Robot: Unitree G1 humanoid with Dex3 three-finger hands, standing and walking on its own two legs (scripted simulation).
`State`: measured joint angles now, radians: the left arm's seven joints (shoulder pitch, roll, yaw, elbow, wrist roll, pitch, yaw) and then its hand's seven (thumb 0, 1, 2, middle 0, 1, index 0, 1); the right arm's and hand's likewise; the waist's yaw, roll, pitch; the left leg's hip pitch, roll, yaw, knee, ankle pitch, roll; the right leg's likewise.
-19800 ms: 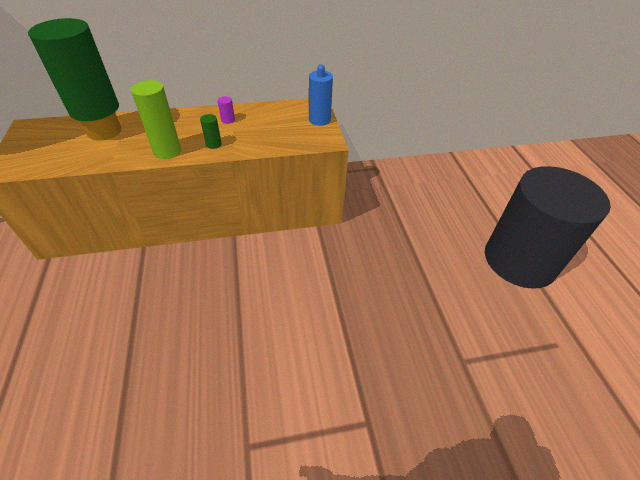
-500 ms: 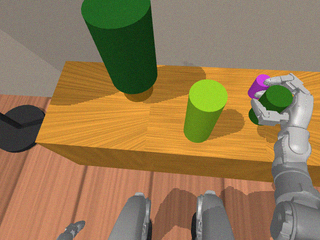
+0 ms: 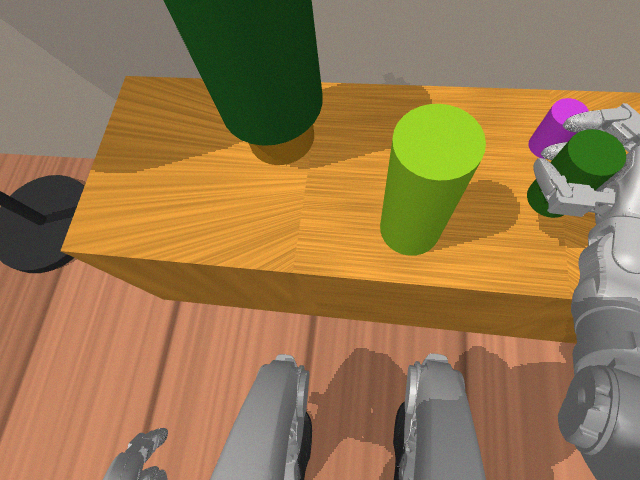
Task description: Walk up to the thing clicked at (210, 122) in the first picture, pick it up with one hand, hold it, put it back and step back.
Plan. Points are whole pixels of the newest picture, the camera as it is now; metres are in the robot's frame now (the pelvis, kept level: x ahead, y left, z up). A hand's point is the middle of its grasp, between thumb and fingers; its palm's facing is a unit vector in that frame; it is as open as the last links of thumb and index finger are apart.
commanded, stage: lower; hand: right
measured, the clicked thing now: (570, 177) +0.47 -0.26 -0.01
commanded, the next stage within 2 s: loosen in 1.32 s
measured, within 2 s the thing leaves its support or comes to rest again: rests again in 1.10 s
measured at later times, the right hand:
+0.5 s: hand (546, 193) +0.48 -0.25 -0.06, palm faces +0.26 +0.97 -0.01, open 7.8 cm
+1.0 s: hand (534, 203) +0.48 -0.25 -0.09, palm faces +0.27 +0.96 -0.01, open 7.8 cm
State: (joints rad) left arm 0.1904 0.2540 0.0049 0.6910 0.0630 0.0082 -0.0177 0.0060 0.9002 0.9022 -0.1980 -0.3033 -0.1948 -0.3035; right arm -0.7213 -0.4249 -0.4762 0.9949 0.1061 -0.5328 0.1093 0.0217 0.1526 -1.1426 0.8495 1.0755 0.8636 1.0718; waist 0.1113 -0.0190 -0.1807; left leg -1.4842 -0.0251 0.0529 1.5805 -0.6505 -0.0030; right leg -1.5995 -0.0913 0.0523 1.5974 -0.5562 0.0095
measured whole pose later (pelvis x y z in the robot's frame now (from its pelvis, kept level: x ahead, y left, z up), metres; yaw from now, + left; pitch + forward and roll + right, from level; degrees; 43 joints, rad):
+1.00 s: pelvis -0.01 +0.00 -0.10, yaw +2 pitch +36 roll +5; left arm 0.15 0.27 0.01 0.69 0.07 0.03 -0.03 0.00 0.90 0.89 -0.20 -0.30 -0.20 -0.30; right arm -0.78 -0.47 -0.53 0.96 0.10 -0.50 0.15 0.02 0.15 -1.14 0.85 1.08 0.86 1.07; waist 0.11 -0.01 -0.17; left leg -1.83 -0.04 0.06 1.93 -0.74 0.00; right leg -1.94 -0.10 0.08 1.94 -0.62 0.02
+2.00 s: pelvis -0.02 +0.01 -0.12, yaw +3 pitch +36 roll +5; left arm 0.15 0.28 0.01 0.69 0.07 0.03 -0.02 0.00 0.91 0.89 -0.20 -0.31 -0.20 -0.30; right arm -0.80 -0.51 -0.55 0.95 0.11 -0.45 0.15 -0.01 0.42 -0.31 0.58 0.46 0.59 0.46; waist 0.11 -0.01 -0.16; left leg -1.90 -0.05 0.07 2.01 -0.74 0.01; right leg -2.02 -0.10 0.10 2.01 -0.62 0.02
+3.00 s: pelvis +0.03 -0.01 +0.13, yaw -2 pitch +18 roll +5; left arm 0.31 0.28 0.00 0.64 -0.03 0.07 0.05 0.01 0.90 0.90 -0.21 -0.30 -0.20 -0.30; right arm -0.50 -0.59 -0.35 1.07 -0.03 -0.05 -0.12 -0.01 0.46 -0.09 0.06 0.06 0.06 0.07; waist 0.08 -0.02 -0.12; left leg -0.83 -0.02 0.05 0.99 -0.48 -0.02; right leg -0.96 -0.08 0.03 1.08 -0.43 0.00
